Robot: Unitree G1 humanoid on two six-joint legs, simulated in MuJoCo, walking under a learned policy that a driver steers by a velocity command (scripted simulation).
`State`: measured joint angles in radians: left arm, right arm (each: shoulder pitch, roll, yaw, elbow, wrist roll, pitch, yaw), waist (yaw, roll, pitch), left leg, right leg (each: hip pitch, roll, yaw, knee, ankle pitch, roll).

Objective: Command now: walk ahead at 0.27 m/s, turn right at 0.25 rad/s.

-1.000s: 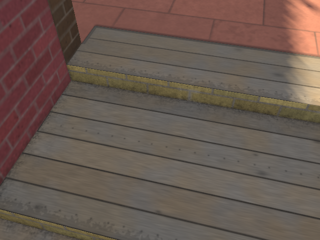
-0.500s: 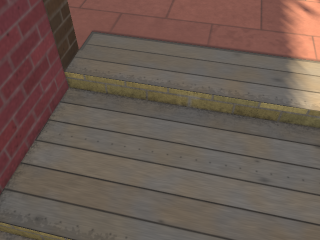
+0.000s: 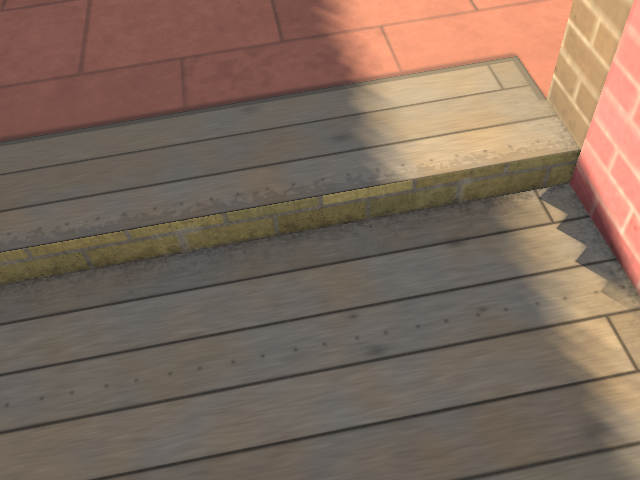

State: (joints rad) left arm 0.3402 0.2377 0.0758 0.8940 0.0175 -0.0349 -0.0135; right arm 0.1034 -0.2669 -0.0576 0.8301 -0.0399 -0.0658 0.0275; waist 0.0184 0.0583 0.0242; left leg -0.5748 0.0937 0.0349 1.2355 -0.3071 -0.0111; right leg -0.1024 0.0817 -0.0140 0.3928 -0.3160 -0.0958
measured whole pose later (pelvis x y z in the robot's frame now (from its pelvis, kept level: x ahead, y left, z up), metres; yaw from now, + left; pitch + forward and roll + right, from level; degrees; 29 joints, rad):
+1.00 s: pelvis +0.35 +0.07 +0.11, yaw +31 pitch +2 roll -1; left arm 0.34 0.26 0.05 0.70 -0.01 0.04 0.01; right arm 0.13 -0.14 0.04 0.61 -0.04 0.02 -0.03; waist 0.06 -0.05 0.02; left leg -0.18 -0.06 -0.03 0.49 -0.33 0.07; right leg -0.52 0.05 0.09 1.03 -0.44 0.03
